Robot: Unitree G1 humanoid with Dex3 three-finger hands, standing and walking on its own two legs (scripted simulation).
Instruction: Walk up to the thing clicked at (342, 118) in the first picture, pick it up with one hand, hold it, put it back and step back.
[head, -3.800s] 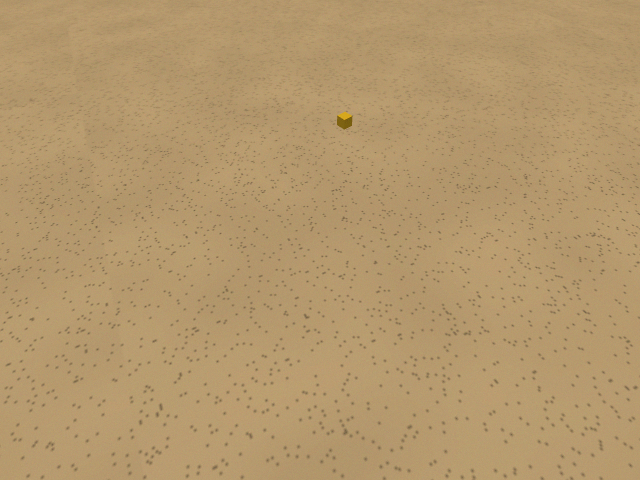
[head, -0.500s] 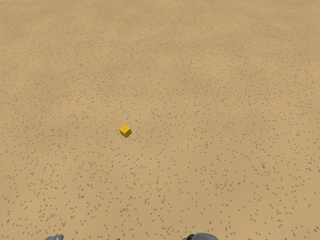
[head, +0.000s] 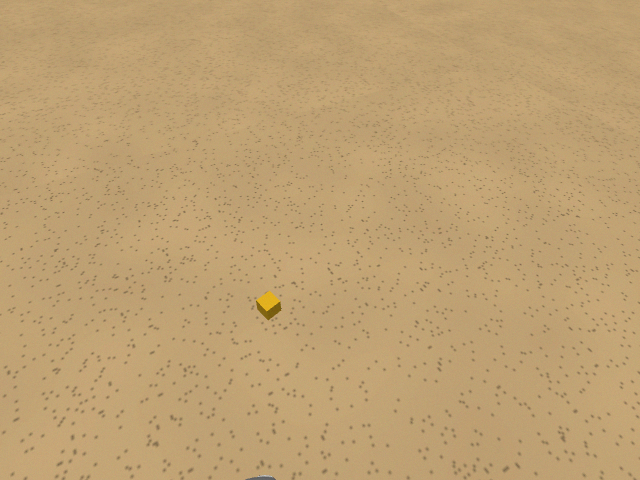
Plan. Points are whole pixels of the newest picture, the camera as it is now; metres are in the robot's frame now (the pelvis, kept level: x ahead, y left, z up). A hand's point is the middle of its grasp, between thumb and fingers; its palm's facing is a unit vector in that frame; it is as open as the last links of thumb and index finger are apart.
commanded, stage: walk up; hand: left
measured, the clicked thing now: (268, 305) +0.80 +0.22 -0.73
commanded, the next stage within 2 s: none
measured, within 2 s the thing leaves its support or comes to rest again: neither
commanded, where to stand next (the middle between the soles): +0.41 +0.00 m, yaw -3 degrees
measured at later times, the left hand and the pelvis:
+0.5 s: hand (159, 390) +0.27 +0.27 -0.13, palm faces -0.13 -0.91 -0.39, open 7.4 cm; pelvis +0.17 +0.01 +0.00, yaw -4 degrees
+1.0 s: hand (159, 340) +0.37 +0.32 -0.16, palm faces -0.09 -0.93 -0.35, open 7.4 cm; pelvis +0.30 +0.05 -0.01, yaw -4 degrees
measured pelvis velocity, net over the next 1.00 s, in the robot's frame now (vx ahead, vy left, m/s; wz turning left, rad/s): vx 0.30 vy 0.05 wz -0.07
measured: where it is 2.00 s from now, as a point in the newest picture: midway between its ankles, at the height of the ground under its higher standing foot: (317, 442)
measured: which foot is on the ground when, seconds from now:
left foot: down 0.00-0.52, up 0.54-0.88, down 0.90-1.00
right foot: down 0.00-0.02, up 0.04-0.48, down 0.50-0.92, up 0.94-1.00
